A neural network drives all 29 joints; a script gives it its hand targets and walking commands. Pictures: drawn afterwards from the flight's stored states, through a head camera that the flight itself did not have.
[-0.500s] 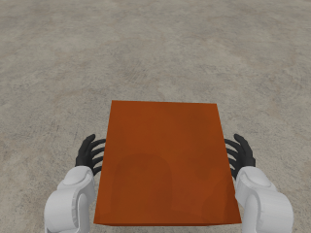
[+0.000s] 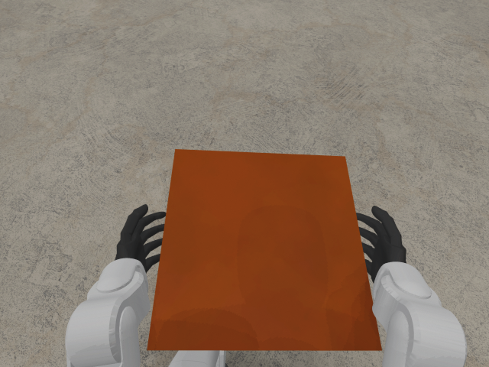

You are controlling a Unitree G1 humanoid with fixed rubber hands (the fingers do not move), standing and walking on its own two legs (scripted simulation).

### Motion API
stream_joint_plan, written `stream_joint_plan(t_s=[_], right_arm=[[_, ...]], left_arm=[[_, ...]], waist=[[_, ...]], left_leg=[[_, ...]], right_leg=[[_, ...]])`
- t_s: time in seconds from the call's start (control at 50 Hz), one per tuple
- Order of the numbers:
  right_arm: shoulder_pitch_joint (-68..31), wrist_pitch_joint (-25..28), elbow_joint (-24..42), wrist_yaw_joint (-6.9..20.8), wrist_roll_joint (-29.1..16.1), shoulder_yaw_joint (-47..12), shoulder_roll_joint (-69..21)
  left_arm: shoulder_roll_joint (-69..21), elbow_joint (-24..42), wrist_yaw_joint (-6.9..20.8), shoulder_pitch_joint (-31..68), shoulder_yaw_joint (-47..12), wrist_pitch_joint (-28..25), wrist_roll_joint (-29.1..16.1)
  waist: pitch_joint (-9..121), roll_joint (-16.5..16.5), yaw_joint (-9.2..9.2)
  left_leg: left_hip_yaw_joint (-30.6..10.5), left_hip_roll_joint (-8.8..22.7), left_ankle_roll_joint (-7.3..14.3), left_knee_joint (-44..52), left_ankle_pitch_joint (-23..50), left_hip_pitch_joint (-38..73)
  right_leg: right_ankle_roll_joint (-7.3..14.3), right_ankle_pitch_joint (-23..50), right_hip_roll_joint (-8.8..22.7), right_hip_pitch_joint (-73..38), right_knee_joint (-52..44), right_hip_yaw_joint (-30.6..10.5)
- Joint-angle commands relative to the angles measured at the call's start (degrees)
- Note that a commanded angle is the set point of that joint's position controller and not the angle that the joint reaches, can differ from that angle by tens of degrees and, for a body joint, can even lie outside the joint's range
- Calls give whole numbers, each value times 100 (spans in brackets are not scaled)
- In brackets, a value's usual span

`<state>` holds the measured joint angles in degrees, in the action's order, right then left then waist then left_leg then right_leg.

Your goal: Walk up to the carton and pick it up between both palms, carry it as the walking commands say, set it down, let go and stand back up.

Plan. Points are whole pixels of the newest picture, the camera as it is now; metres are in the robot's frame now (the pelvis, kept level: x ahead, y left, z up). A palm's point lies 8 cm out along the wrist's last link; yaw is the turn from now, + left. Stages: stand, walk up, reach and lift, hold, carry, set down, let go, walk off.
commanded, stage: carry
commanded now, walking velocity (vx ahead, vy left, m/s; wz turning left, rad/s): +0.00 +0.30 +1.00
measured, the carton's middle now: (255, 257) +0.29 +0.00 +0.00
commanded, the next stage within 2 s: none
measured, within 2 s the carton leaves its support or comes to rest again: neither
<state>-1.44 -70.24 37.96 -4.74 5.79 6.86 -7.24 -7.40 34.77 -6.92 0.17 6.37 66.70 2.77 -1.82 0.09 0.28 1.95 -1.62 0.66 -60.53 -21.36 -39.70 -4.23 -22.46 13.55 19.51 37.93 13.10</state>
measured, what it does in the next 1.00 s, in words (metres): steps to the left, turning left: left foot, then right foot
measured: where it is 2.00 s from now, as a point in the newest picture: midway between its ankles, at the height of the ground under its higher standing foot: outside the picture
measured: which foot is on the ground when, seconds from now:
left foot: up 0.00-0.10, down 0.12-0.42, up 0.44-0.64, down 0.66-0.98, up 1.00-1.00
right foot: down 0.00-0.10, up 0.12-0.40, down 0.42-0.64, up 0.66-0.96, down 0.98-1.00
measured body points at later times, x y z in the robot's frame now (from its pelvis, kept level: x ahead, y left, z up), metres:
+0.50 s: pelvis -0.02 +0.19 +0.00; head +0.04 +0.21 +0.44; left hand +0.14 +0.46 +0.06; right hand +0.29 +0.15 +0.06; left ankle -0.02 +0.24 -0.67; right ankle -0.03 +0.04 -0.72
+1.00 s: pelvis -0.08 +0.38 -0.01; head -0.02 +0.43 +0.44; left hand -0.05 +0.70 +0.05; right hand +0.23 +0.48 +0.05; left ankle -0.09 +0.41 -0.72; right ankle -0.02 +0.27 -0.73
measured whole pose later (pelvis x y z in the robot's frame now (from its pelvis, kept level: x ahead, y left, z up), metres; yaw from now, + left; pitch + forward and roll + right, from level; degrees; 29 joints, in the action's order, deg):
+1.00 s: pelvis -0.08 +0.38 -0.01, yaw +51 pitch +9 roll +0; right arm -2.7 -68.9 35.4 -4.9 5.8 6.2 -7.3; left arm -7.4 34.8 -7.2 -0.5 7.0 66.5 3.2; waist -0.2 2.4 -0.5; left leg -8.1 -15.3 3.2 -40.4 -16.5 -30.3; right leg -3.0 -21.4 4.4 23.2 37.8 7.9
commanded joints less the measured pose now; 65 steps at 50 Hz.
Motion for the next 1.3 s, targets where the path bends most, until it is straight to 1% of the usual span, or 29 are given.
stream_joint_plan(t_s=[0.0,0.04,0.06,0.08,0.1,0.14,0.2,0.24,0.34,0.36,0.4,0.42,0.46,0.58,0.6,0.64,0.66,0.7,0.74,0.88,0.92,0.96,0.98,1.04,1.14,1.16,1.18,1.2,1.28], right_arm=[[-2615,197,1023,808,-2449,-4588,-4694],[-2459,134,836,804,-2402,-4491,-4648],[-2260,131,648,811,-2345,-4424,-4677],[-2349,145,524,814,-2348,-4435,-4684],[-2156,133,411,802,-2295,-4315,-4468],[-2359,157,587,853,-2323,-4339,-4517],[-2339,205,382,985,-2293,-4253,-4802],[-2253,274,325,1045,-2263,-4168,-4893],[-2660,363,819,1024,-2380,-4407,-4820],[-2746,370,845,1001,-2403,-4469,-4888],[-2890,360,1144,956,-2426,-4568,-4949],[-2830,373,1002,922,-2292,-4418,-4801],[-2903,340,855,916,-2399,-4453,-4952],[-2463,159,682,828,-2424,-4406,-4688],[-2266,138,570,821,-2404,-4403,-4750],[-2051,121,258,841,-2358,-4357,-4564],[-2386,146,417,847,-2411,-4338,-4476],[-2588,179,784,883,-2458,-4510,-4724],[-2282,202,367,971,-2382,-4297,-4907],[-2455,437,759,1020,-2444,-4494,-5034],[-2503,461,840,965,-2446,-4561,-5020],[-2636,430,1037,898,-2411,-4617,-4950],[-2690,442,970,901,-2344,-4553,-4765],[-2638,399,815,894,-2403,-4429,-4799],[-2196,332,634,940,-2498,-4503,-4869],[-2110,319,512,938,-2504,-4539,-4931],[-2030,301,343,935,-2445,-4554,-4829],[-2063,307,387,926,-2433,-4491,-4618],[-2196,271,387,952,-2388,-4525,-4795]], left_arm=[[-4719,1181,1045,2087,-4312,21,-2147],[-4631,1023,1048,1851,-4268,57,-2055],[-4569,1007,1054,1943,-4285,71,-2029],[-4584,940,1062,1951,-4232,73,-1971],[-4421,888,1059,2089,-4295,101,-2008],[-4704,782,1025,2237,-4582,92,-2070],[-5126,879,1018,2500,-4802,74,-2160],[-5158,1193,976,2818,-4960,33,-2218],[-5092,1180,956,2634,-4814,-35,-2247],[-5114,1122,971,2588,-4741,-53,-2260],[-5199,1221,1066,2741,-4696,-131,-2373],[-5132,1087,1084,2614,-4701,-87,-2355],[-5088,1181,1071,2907,-4681,-54,-2389],[-4662,1021,1002,2080,-4361,64,-2094],[-4644,984,1017,2016,-4340,65,-2072],[-4518,861,1043,2026,-4325,67,-1952],[-4484,779,1055,2423,-4376,56,-2064],[-5028,712,1037,2278,-4598,12,-2062],[-5271,914,1041,2731,-4831,11,-2255],[-5273,1222,986,2849,-4826,-179,-2260],[-5218,1151,1010,2634,-4659,-226,-2276],[-5171,1092,1061,2638,-4575,-259,-2316],[-5073,971,1038,2579,-4577,-245,-2226],[-5072,1113,1002,2811,-4607,-201,-2296],[-4867,1252,971,2411,-4543,-142,-2170],[-4884,1167,986,2266,-4490,-138,-2097],[-4788,1107,1011,2274,-4462,-143,-2016],[-4631,1067,1037,2484,-4480,-125,-2090],[-5005,760,1060,2617,-4599,-103,-2161]], waist=[[2397,-1746,-99],[2813,-1817,-154],[2921,-1150,-330],[2543,128,-134],[2403,1525,-152],[2541,1224,-99],[2407,1446,-42],[2295,1715,-29],[2719,1114,84],[2909,738,147],[3502,-2430,83],[2795,-1571,22],[2300,-1003,-163],[2747,-1652,-194],[2963,-1279,-377],[2522,1414,-179],[2151,1395,-180],[2147,624,-128],[2239,1201,-199],[2649,1154,-157],[3002,537,-11],[3555,-2509,38],[2949,-1799,-35],[2542,-1097,-174],[2980,-998,-328],[2761,-315,-280],[2524,799,-166],[2442,1542,-151],[2119,975,-215]], left_leg=[[683,260,-237,1899,50,1034],[885,-123,-126,2727,205,2169],[253,-107,89,3386,698,3090],[-1423,762,493,3042,4471,3705],[-2980,1673,1048,2675,7943,4050],[-2749,1469,1287,2595,7558,3363],[-1739,413,552,3007,5406,3254],[-2149,255,302,3604,4471,2979],[-2050,-85,-844,4101,4422,2061],[-1641,-255,-1222,3777,3858,1348],[-571,-215,-983,-1078,-1280,-175],[-670,453,-671,-1767,-1148,-1077],[-817,955,-258,-999,-346,-918],[856,-357,-85,2538,168,1797],[795,-561,32,3522,964,2756],[-2731,1534,1032,2405,8436,4240],[-2979,1669,1302,2297,9923,3694],[-2489,913,1006,2407,7691,3326],[-2314,443,886,2598,6800,3408],[-2587,16,-256,3252,6844,3154],[-1926,-242,-725,2666,6038,1806],[-691,-387,-627,-1146,-1309,-640],[-989,554,-403,-1446,-1405,-954],[-593,822,-46,352,-528,-733],[667,-539,179,3077,705,2607],[43,-318,378,3426,2586,3627],[-1367,646,800,2533,6819,4395],[-2533,1420,1168,2130,9638,4352],[-2426,560,1058,2391,8046,3629]], right_leg=[[325,5743,1292,-2289,-47,319],[212,5682,1133,-1961,1207,426],[18,3934,816,-1080,2426,316],[-282,-439,187,561,3147,103],[-559,-2740,-486,1888,4593,-74],[-551,-2352,-617,1532,4898,-996],[-293,-1279,-794,1343,3210,-596],[-287,-1009,-1095,945,2444,-452],[116,-526,-1356,-1824,-1036,-374],[330,165,-898,-3068,-1877,-521],[1663,3601,3000,-3592,-1408,-2894],[1653,4615,3142,-3151,-1384,-2361],[1047,5251,2408,-2886,-942,-1183],[153,6290,1099,-2255,1370,362],[13,5469,805,-1712,2655,483],[-556,-2572,-386,1833,4751,-37],[-614,-3157,-681,1925,5345,-552],[-494,-2104,-605,1715,4219,-865],[-414,-1451,-789,1660,3342,-660],[-72,-471,-1260,-275,73,-591],[316,689,-777,-2471,-1468,-736],[1573,5813,2626,-4344,-772,-2696],[1605,6834,2882,-3695,-553,-2356],[879,6289,2120,-3526,-369,-1145],[173,6117,1017,-1682,2517,323],[-38,2766,521,-288,3409,241],[-263,-1499,-53,1460,4204,37],[-422,-3022,-502,2086,5094,-265],[-381,-1674,-791,1775,3052,-510]])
